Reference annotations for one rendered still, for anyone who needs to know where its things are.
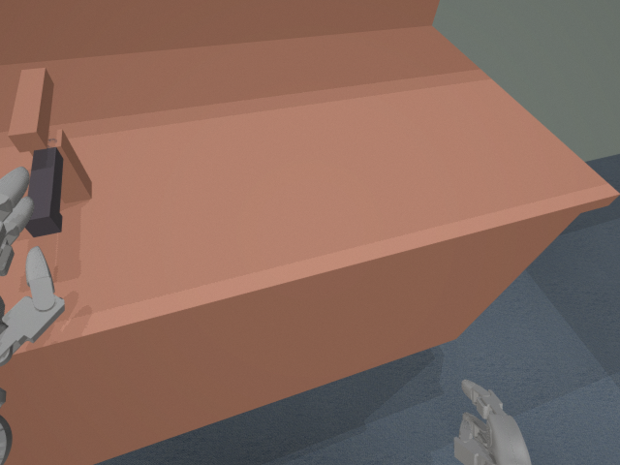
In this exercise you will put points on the robot right hand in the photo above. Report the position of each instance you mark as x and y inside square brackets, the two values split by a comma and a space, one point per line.
[498, 442]

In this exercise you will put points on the counter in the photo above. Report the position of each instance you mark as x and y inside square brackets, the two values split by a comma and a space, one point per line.
[259, 197]

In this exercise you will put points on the robot left hand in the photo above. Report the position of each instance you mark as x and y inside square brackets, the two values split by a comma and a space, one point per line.
[31, 316]

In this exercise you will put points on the tap lever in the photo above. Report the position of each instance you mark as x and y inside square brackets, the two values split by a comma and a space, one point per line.
[45, 190]

